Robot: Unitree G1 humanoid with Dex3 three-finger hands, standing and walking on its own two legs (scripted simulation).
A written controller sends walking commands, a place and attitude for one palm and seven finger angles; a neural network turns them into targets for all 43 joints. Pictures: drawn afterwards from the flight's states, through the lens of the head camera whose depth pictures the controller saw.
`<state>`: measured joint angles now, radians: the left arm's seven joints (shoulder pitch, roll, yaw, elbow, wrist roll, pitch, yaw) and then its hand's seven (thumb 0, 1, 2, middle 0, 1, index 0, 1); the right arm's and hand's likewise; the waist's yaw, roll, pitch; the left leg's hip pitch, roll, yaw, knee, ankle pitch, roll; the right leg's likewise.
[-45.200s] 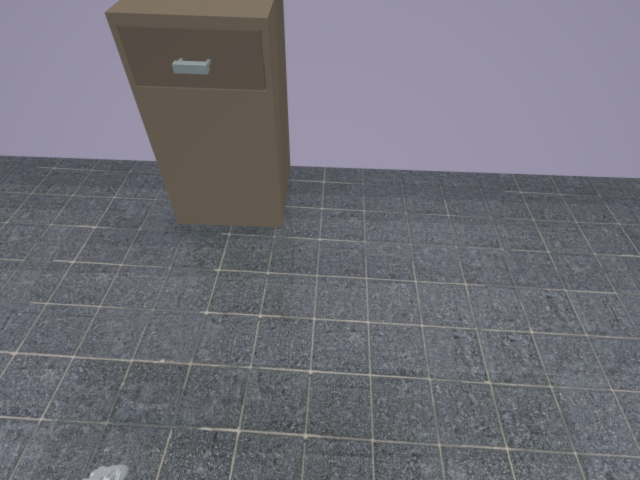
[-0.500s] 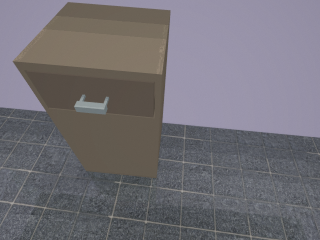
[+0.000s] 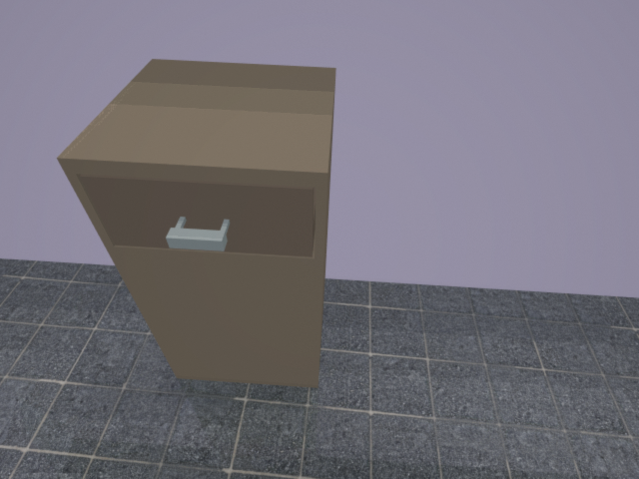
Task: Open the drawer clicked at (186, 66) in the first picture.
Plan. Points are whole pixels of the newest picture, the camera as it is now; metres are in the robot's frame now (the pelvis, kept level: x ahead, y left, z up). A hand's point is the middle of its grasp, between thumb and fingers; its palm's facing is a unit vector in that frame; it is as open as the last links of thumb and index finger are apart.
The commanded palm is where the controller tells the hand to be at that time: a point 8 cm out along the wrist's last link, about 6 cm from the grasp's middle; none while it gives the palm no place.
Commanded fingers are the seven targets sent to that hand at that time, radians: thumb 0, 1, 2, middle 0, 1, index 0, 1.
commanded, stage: look again from close up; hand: left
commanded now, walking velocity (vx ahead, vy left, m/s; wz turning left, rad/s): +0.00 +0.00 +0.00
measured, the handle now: (200, 231) +0.54 +0.26 -0.04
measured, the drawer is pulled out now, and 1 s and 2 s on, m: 0.00 0.00 0.00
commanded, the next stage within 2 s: raise the hand with hooked fingers in 0.04 s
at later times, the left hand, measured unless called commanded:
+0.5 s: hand (198, 431) +0.19 +0.17 -0.04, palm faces -0.06 -0.32 -0.94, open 8.2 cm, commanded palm +0.14 +0.21 -0.02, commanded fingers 0.00 0.46 0.71 -0.23 -0.58 -0.23 -0.58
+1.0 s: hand (175, 387) +0.23 +0.20 -0.01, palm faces -0.04 -0.10 -0.99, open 11.2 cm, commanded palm +0.21 +0.21 +0.05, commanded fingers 0.00 -0.13 0.46 -0.27 -0.96 -0.27 -0.96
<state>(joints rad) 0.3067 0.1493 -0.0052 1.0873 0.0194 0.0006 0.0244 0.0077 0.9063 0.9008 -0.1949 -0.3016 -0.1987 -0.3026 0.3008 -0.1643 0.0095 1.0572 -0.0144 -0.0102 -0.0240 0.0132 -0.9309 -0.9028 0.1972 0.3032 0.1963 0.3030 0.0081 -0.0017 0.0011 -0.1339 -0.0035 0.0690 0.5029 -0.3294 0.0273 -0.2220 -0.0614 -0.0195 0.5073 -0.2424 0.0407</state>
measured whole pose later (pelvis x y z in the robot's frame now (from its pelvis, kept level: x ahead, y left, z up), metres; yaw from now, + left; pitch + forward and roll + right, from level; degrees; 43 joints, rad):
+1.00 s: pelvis +0.02 -0.03 -0.03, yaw +1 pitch +10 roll +2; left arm 0.36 0.37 -0.03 -0.09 1.01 0.01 0.29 0.01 0.09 0.56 -0.27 -0.82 -0.27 -0.82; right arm 0.15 -0.19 0.04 0.54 -0.04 0.10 0.03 0.01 -0.91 -0.90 0.20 0.30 0.20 0.30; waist 0.07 0.04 -0.09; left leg -0.46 0.01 0.04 0.75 -0.45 -0.02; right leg -0.57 0.01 0.05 0.81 -0.40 -0.01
